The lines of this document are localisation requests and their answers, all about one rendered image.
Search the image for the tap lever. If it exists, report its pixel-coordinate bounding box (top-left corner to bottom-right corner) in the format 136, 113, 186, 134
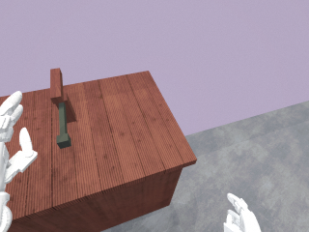
56, 102, 71, 149

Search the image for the counter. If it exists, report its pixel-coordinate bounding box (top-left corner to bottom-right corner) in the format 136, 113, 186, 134
0, 68, 197, 232

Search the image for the robot right hand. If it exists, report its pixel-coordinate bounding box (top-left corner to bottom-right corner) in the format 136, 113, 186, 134
223, 192, 262, 232

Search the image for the left robot forearm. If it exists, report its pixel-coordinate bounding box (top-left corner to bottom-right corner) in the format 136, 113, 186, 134
0, 191, 13, 232

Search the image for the robot left hand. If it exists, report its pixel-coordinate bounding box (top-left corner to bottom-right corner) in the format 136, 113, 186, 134
0, 91, 38, 192

